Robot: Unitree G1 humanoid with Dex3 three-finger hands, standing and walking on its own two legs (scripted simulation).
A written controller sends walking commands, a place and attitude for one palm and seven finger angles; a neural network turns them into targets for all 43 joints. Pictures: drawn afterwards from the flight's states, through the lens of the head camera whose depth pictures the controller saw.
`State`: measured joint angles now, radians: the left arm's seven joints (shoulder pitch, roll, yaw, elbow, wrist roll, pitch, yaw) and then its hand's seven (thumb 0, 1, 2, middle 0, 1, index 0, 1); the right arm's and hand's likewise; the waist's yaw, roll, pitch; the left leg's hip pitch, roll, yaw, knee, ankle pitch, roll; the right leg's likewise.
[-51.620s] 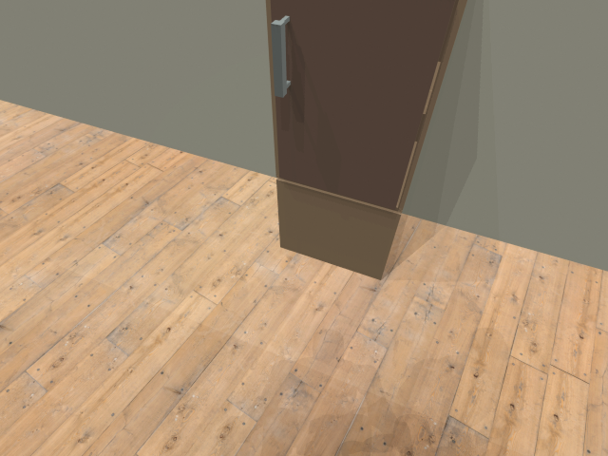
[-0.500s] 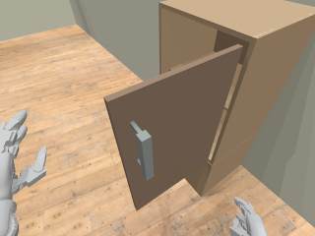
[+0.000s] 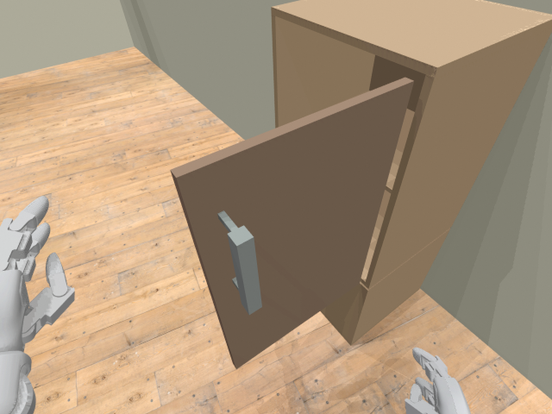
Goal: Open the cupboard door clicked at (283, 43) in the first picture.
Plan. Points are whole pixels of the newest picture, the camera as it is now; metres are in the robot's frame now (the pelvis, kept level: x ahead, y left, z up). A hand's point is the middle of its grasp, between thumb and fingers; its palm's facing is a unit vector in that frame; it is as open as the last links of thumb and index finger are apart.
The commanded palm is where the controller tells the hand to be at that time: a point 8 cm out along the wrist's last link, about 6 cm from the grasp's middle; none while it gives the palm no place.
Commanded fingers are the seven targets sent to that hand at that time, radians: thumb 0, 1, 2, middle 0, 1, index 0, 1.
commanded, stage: step back with the hand held close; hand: left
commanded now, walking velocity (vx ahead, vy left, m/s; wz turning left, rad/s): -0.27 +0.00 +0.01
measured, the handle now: (239, 264) +0.30 +0.10 +0.07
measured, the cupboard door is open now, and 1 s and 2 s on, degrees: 89 89 89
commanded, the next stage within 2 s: stop stepping back and stand still in 1.08 s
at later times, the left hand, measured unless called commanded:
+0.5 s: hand (19, 340) +0.13 +0.28 +0.15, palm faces +0.39 -0.75 -0.53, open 7.4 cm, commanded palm +0.08 +0.32 +0.17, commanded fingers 0.00 0.90 0.90 -0.20 -0.30 -0.20 -0.30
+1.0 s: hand out of the picture +0.05 +0.31 +0.17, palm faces +0.49 -0.75 -0.44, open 7.4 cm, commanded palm -0.01 +0.33 +0.17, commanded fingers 0.00 0.90 0.90 -0.20 -0.30 -0.20 -0.30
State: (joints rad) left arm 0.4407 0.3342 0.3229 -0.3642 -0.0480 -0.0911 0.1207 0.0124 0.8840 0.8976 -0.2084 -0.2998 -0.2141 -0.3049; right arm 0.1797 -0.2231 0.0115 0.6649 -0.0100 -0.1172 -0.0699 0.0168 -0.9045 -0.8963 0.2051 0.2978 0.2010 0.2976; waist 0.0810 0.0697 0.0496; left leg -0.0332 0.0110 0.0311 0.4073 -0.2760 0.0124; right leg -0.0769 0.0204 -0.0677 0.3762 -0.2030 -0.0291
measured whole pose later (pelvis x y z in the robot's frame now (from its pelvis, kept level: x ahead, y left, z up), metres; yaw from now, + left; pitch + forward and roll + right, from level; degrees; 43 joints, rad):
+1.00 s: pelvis -0.15 +0.03 -0.01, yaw -1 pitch +2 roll -4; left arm 0.52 0.43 0.48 -0.56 -0.02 -0.22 0.19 0.01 0.88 0.90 -0.21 -0.30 -0.22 -0.31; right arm 0.22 -0.14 0.00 0.64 -0.02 -0.14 -0.06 0.02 -0.90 -0.90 0.21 0.30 0.20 0.30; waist 0.02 0.00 0.01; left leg -0.44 0.05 0.04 0.44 -0.04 0.05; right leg -0.29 0.05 -0.01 0.92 -0.51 0.01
